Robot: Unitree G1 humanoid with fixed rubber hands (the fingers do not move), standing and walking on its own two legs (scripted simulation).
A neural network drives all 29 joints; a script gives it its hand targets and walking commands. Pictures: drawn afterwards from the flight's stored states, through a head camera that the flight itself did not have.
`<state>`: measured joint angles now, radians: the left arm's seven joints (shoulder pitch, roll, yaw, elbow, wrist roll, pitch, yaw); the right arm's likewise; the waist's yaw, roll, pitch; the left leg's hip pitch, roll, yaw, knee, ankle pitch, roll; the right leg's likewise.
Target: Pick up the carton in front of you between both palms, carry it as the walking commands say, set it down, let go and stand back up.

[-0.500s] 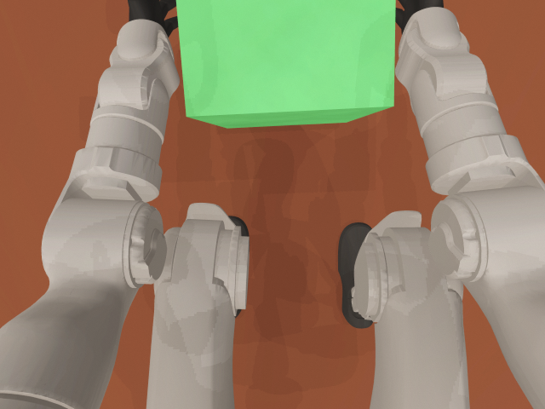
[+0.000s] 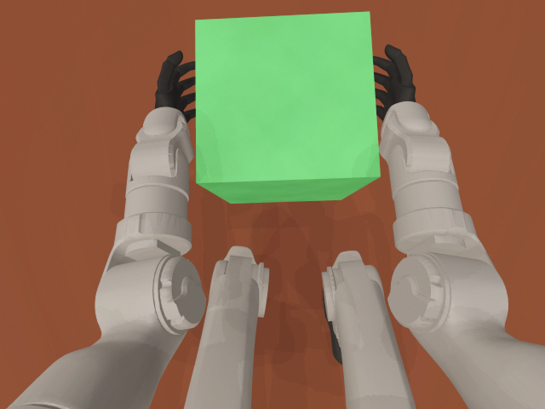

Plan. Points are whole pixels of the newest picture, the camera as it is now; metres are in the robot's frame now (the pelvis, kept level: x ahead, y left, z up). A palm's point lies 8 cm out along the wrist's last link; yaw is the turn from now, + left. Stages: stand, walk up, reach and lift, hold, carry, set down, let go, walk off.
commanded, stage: reach and lift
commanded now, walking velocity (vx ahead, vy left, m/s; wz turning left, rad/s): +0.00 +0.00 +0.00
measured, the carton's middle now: (284, 129) +0.50 +0.03 -0.13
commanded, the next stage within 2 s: none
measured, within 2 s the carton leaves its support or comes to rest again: neither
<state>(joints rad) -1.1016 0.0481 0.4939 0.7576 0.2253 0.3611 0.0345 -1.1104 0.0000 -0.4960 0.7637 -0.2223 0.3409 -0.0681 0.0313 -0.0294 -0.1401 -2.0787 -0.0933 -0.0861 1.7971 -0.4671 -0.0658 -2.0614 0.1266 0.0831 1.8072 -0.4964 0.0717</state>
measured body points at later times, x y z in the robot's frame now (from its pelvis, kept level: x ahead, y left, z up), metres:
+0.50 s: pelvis +0.05 +0.00 +0.13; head +0.22 +0.01 +0.55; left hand +0.47 +0.17 +0.08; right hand +0.48 -0.13 +0.09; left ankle +0.12 +0.13 -0.44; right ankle +0.12 -0.13 -0.44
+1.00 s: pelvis +0.10 +0.00 +0.26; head +0.15 +0.00 +0.71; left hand +0.43 +0.16 +0.24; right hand +0.44 -0.14 +0.24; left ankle +0.12 +0.13 -0.44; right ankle +0.12 -0.13 -0.44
